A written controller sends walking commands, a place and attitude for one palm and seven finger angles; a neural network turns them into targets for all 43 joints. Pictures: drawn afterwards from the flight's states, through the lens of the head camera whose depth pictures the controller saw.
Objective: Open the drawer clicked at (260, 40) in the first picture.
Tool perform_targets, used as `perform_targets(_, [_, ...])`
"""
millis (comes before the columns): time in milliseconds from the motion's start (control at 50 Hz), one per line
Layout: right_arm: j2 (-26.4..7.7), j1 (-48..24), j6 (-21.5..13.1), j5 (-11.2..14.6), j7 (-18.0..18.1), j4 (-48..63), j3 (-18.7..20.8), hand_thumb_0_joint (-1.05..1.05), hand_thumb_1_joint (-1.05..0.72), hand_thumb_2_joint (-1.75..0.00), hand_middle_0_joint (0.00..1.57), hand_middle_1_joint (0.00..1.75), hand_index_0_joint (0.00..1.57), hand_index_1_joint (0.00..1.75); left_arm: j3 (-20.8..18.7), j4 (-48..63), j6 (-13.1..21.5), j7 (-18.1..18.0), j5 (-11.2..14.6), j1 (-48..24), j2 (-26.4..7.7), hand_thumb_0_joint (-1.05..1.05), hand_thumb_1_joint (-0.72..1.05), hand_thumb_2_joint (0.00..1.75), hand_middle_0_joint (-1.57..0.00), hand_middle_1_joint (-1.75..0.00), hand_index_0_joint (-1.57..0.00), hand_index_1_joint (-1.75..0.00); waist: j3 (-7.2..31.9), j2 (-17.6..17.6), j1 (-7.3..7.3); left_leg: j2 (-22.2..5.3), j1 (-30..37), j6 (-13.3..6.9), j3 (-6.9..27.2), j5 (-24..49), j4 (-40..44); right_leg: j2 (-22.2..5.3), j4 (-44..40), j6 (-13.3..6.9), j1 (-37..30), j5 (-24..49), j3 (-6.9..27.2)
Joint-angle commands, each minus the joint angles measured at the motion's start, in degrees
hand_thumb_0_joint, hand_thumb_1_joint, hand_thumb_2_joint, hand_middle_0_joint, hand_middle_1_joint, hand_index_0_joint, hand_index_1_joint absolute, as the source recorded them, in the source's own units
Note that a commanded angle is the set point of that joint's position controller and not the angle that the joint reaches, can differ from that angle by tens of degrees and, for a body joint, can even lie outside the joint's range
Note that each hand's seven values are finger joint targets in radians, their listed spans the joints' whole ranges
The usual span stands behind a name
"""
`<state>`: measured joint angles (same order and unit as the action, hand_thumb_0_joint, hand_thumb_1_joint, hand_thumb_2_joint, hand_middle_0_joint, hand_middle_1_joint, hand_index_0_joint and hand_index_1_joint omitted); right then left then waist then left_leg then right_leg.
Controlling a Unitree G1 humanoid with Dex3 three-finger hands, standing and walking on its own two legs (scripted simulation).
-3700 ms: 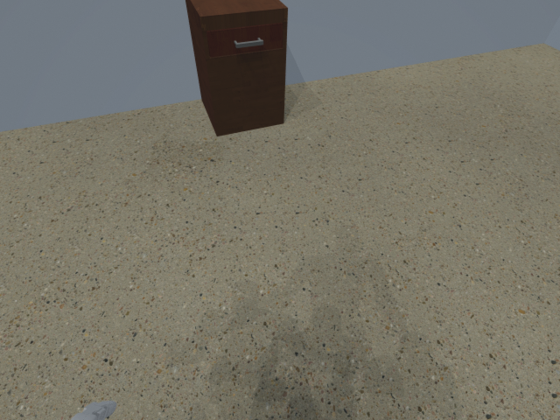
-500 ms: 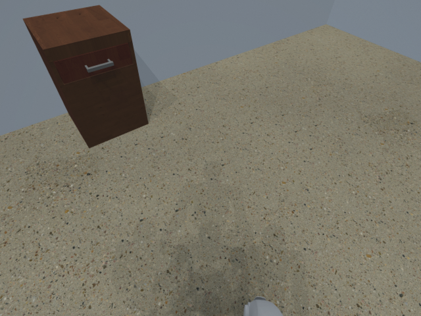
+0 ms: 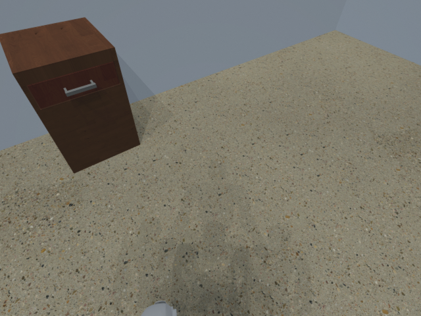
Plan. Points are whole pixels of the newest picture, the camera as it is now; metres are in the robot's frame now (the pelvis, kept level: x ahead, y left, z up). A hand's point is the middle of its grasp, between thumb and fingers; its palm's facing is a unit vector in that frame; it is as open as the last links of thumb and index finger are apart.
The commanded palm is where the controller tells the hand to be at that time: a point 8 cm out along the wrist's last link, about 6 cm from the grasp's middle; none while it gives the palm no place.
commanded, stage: walk to a spot facing it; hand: left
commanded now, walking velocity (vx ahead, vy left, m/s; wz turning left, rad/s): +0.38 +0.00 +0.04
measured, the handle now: (80, 87) +1.10 +0.67 -0.23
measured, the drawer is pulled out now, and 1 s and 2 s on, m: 0.00 0.00 0.00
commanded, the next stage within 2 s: turn to face it in 1.06 s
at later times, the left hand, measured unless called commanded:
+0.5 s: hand (128, 251) +0.30 +0.22 -0.17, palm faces -0.01 -0.99 -0.17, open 7.3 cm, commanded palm none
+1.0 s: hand (160, 200) +0.45 +0.17 -0.17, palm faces +0.06 -0.98 -0.17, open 7.3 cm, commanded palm none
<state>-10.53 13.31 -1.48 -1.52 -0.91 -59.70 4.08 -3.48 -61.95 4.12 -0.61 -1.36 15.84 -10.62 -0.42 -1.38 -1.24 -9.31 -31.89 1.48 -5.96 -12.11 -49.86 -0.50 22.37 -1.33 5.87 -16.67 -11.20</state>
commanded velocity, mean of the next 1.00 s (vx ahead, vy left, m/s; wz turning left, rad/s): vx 0.37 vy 0.00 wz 0.04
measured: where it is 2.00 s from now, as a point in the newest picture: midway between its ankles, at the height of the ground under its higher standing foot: (209, 235)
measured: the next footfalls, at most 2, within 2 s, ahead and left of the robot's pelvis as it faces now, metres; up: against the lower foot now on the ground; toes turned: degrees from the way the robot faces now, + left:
left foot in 0.12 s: +0.20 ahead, +0.14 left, +0.00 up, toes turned +12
right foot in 0.64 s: +0.45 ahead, -0.11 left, +0.00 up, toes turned -13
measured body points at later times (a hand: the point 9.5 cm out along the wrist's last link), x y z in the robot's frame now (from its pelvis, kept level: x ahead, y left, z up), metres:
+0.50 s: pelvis +0.23 +0.04 +0.00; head +0.25 +0.05 +0.45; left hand +0.30 +0.27 -0.15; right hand +0.17 -0.18 -0.15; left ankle +0.16 +0.13 -0.74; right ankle +0.33 -0.11 -0.68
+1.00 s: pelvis +0.46 -0.01 +0.00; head +0.47 +0.00 +0.45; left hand +0.45 +0.22 -0.16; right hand +0.52 -0.25 -0.14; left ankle +0.55 +0.13 -0.69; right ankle +0.41 -0.10 -0.74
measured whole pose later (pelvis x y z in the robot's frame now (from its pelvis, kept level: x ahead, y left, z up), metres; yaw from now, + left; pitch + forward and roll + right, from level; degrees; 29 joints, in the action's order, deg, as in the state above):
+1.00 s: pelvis +0.46 -0.01 +0.00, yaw +0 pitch +0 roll -2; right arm -10.8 10.9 -0.9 -1.4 -1.5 -59.4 4.0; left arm -2.7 -63.4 4.5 -0.4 -1.4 18.2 -9.0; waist -0.6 -1.1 -0.3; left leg -9.0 -32.8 1.7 -5.2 -9.7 -50.0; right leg -0.5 20.2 -1.6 5.0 -15.3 -13.4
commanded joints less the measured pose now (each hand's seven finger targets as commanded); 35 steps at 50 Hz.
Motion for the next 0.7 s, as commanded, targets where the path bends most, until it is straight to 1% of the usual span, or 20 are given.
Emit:
perform_targets(0, [0.1, -2.0, -1.0, 0.1, -1.4, 4.0, -0.7, 0.0, -0.9, -0.9, 0.2, 0.3, 0.2, 0.3, -0.5, 1.1, 0.9, 0.0, -0.3, 4.5, -6.9, 0.0, 0.9, 0.9, -0.2, -0.3, -0.2, -0.3, -5.9, 8.9, 1.96, 1.2, 3.4, -0.8, -1.5, 1.5, 9.4, -15.5, -9.9, -5.9, 3.2, 9.8, 9.2])
perform_targets(40, [-1.3, -3.5, -1.4, 0.1, -1.4, 4.7, -0.6, 0.0, -0.9, -0.9, 0.2, 0.3, 0.2, 0.3, -0.6, 0.7, 0.6, 0.1, -0.3, 5.6, -8.0, 0.0, 0.9, 0.9, -0.2, -0.3, -0.2, -0.3, -6.2, 6.9, 1.97, 2.3, 6.2, -1.5, -3.0, -0.2, 12.4, -16.2, -7.7, -5.9, 1.5, 13.4, 9.7])
perform_targets(60, [-2.1, -2.0, -1.6, 0.0, -1.2, 4.3, -0.4, 0.0, -0.9, -0.9, 0.2, 0.3, 0.2, 0.3, -0.7, 0.5, 0.5, 0.1, -0.2, 5.5, -8.2, 0.0, 0.9, 0.9, -0.2, -0.3, -0.2, -0.3, -5.7, 5.6, 0.59, 3.6, 10.6, -1.9, -4.1, -0.8, 14.7, -15.7, -4.2, -5.5, 2.2, 17.6, 9.0])
perform_targets(80, [-3.8, 3.8, -1.9, -0.2, -0.8, 2.8, 0.1, 0.0, -0.9, -0.9, 0.2, 0.3, 0.2, 0.3, -0.7, 0.5, 0.4, 0.0, -0.1, 5.0, -8.3, 0.0, 0.9, 0.9, -0.2, -0.3, -0.2, -0.3, -2.6, 2.1, -2.24, 5.1, 20.0, -2.4, -4.6, 0.3, 18.1, -14.0, 4.3, -4.4, 4.6, 22.5, 6.7])
perform_targets(100, [-7.9, 12.7, -2.3, -0.7, -0.1, 0.4, 1.0, 0.0, -0.9, -0.9, 0.2, 0.3, 0.2, 0.3, -0.6, 1.2, 0.3, 0.3, 0.3, 5.3, -7.0, 0.0, 0.9, 0.9, -0.2, -0.3, -0.2, -0.3, 3.0, -5.7, -5.82, 1.3, 33.1, -4.5, 1.9, -0.4, 22.0, -9.8, 18.9, -1.9, 10.5, 21.1, 2.8])
perform_targets(120, [-15.3, 19.8, -2.6, -1.2, 0.5, -1.3, 2.8, 0.0, -0.9, -0.9, 0.2, 0.3, 0.2, 0.3, 0.1, 2.7, 0.2, 1.0, 1.0, 7.0, -3.5, 0.0, 0.9, 0.9, -0.2, -0.3, -0.2, -0.3, 8.7, -21.0, -7.05, -14.2, 44.1, -10.0, 23.7, 1.0, 28.9, -1.3, 38.8, 1.2, 24.1, -5.1, -0.4])
perform_targets(140, [-15.9, 21.1, -2.1, -0.3, 1.0, -1.9, 2.4, 0.0, -0.9, -0.9, 0.2, 0.3, 0.2, 0.3, 0.0, 4.5, 0.4, 0.9, 0.6, 2.7, -5.2, 0.0, 0.9, 0.9, -0.2, -0.3, -0.2, -0.3, 8.1, -18.5, -7.5, -18.0, 43.9, -12.6, 30.3, 2.7, 34.1, -0.5, 48.8, 0.5, 29.9, -15.9, 6.9])
perform_targets(160, [-13.0, 16.3, -2.1, -0.1, 1.5, -1.6, 1.7, 0.0, -0.9, -0.9, 0.2, 0.3, 0.2, 0.3, -0.3, 3.9, 0.1, 0.7, 0.5, 0.9, -5.8, 0.0, 0.9, 0.9, -0.2, -0.3, -0.2, -0.3, 5.2, -14.9, -5.89, -16.9, 39.5, -11.2, 26.5, 2.0, 35.1, -3.9, 53.3, 0.3, 31.9, -11.7, 10.1])
perform_targets(180, [-10.2, 12.3, -2.5, 0.3, 1.7, 0.1, 1.0, 0.0, -0.9, -0.9, 0.2, 0.3, 0.2, 0.3, -0.2, 3.9, 0.0, 1.2, 0.6, -1.3, -5.1, 0.0, 0.9, 0.9, -0.2, -0.3, -0.2, -0.3, 0.9, -7.8, -4.7, -15.9, 33.9, -11.4, 22.5, 4.9, 35.3, -6.4, 53.8, 0.6, 33.0, -7.0, 9.8])
perform_targets(200, [-8.5, 9.0, -3.0, 0.0, 1.8, 0.9, 0.3, 0.0, -0.9, -0.9, 0.2, 0.3, 0.2, 0.3, -0.4, 3.2, -0.3, 1.6, 0.2, -1.1, -4.1, 0.0, 0.9, 0.9, -0.2, -0.3, -0.2, -0.3, -1.5, -4.6, -2.79, -14.0, 29.8, -10.1, 17.6, 6.1, 35.8, -7.5, 52.3, 1.0, 31.7, -4.0, 10.7])
perform_targets(260, [-5.7, 5.9, -3.7, 0.3, 2.0, 0.9, -0.3, 0.0, -0.9, -0.9, 0.2, 0.3, 0.2, 0.3, -0.1, 1.8, -2.4, 1.7, -0.3, 3.2, -1.3, 0.0, 0.9, 0.9, -0.2, -0.3, -0.2, -0.3, -2.6, -4.7, 1.08, -9.6, 22.4, -8.2, 6.7, 5.4, 38.3, -8.2, 47.1, 2.2, 26.5, 0.5, 10.0])
perform_targets(340, [-4.7, 7.2, -3.9, 0.6, 2.0, -0.3, 0.0, 0.0, -0.9, -0.9, 0.2, 0.3, 0.2, 0.3, -0.4, 3.3, -3.6, 1.9, -0.6, 1.0, -0.4, 0.0, 0.9, 0.9, -0.2, -0.3, -0.2, -0.3, -5.4, -3.9, 1.78, -7.7, 22.7, -8.8, 2.6, 3.2, 42.1, -8.9, 40.1, 3.6, 29.8, 7.0, 8.5])
perform_targets(480, [-4.7, 13.7, -3.5, 0.1, 1.9, -3.6, 0.0, 0.0, -0.9, -0.9, 0.2, 0.3, 0.2, 0.3, -0.1, 7.5, -2.9, 2.2, -0.1, -11.2, -0.6, 0.0, 0.9, 0.9, -0.2, -0.3, -0.2, -0.3, -7.7, -4.8, -1.59, -8.3, 30.6, -9.2, 0.0, 12.7, 39.5, -7.2, 19.1, 2.6, 29.6, 7.6, 4.7])
perform_targets(540, [-5.7, 13.2, -3.2, -0.2, 1.9, -4.1, 0.1, 0.0, -0.9, -0.9, 0.2, 0.3, 0.2, 0.3, -0.4, 7.6, -2.3, 2.1, -0.1, -10.1, -1.2, 0.0, 0.9, 0.9, -0.2, -0.3, -0.2, -0.3, -6.3, -4.8, -0.36, -9.4, 31.5, -8.5, -1.4, 17.5, 35.4, -5.2, 14.3, 0.7, 23.3, 6.1, 3.7])
perform_targets(580, [-6.1, 12.7, -2.9, 0.0, 1.9, -4.4, 0.1, 0.0, -0.9, -0.9, 0.2, 0.3, 0.2, 0.3, -0.9, 4.9, -1.4, 1.9, -0.4, -1.5, -2.9, 0.0, 0.9, 0.9, -0.2, -0.3, -0.2, -0.3, -1.7, -1.4, 3.76, -6.9, 30.1, -6.9, -3.5, 28.5, 23.0, -1.6, 8.9, -0.9, 10.3, 6.2, 1.3])
perform_targets(600, [-5.7, 11.6, -3.0, 0.4, 1.6, -4.2, 0.0, 0.0, -0.9, -0.9, 0.2, 0.3, 0.2, 0.3, -1.8, 2.1, -0.8, 1.6, -0.8, 7.9, -5.4, 0.0, 0.9, 0.9, -0.2, -0.3, -0.2, -0.3, 3.1, 0.9, 8.02, -4.5, 24.6, -5.0, -5.8, 26.9, 11.0, -2.6, 7.4, -2.0, -2.6, 8.3, 3.4])
perform_targets(620, [-2.6, 13.6, -3.1, 1.1, 1.1, -3.1, -0.4, 0.0, -0.9, -0.9, 0.2, 0.3, 0.2, 0.3, -3.4, 0.1, -0.1, 0.8, -1.1, 15.1, -11.6, 0.0, 0.9, 0.9, -0.2, -0.3, -0.2, -0.3, 10.2, 14.3, 10.01, 1.6, 10.3, -2.6, -8.2, 6.0, -7.3, -16.4, 3.6, -6.2, -16.7, 6.7, 21.2])
perform_targets(640, [-1.7, 12.9, -2.9, 1.2, 1.0, -1.1, -1.0, 0.0, -0.9, -0.9, 0.2, 0.3, 0.2, 0.3, -3.8, -0.7, -0.2, 0.5, 0.2, 17.7, -15.7, 0.0, 0.9, 0.9, -0.2, -0.3, -0.2, -0.3, 12.4, 18.9, 8.57, 7.4, 0.0, -1.6, -2.2, -19.7, -21.9, -25.6, -4.4, -10.7, -19.9, 9.1, 39.4])
perform_targets(660, [-2.5, 10.9, -2.6, 1.3, 1.2, -1.1, -0.5, 0.0, -0.9, -0.9, 0.2, 0.3, 0.2, 0.3, -3.8, 0.3, -0.5, 0.2, 0.7, 13.2, -14.5, 0.0, 0.9, 0.9, -0.2, -0.3, -0.2, -0.3, 9.3, 13.1, 7.76, 4.5, -2.1, -2.7, 3.6, -17.2, -27.8, -25.8, -6.9, -11.5, -15.6, 1.5, 37.6])
perform_targets(680, [-1.8, 7.4, -2.3, 1.4, 0.9, -0.9, -0.3, 0.0, -0.9, -0.9, 0.2, 0.3, 0.2, 0.3, -3.1, 1.4, -0.6, 0.0, 0.7, 7.9, -11.6, 0.0, 0.9, 0.9, -0.2, -0.3, -0.2, -0.3, 4.4, 9.5, 6.53, 1.9, -2.6, -2.9, 4.3, -11.7, -29.4, -24.0, -8.5, -9.3, -7.7, -4.1, 33.3])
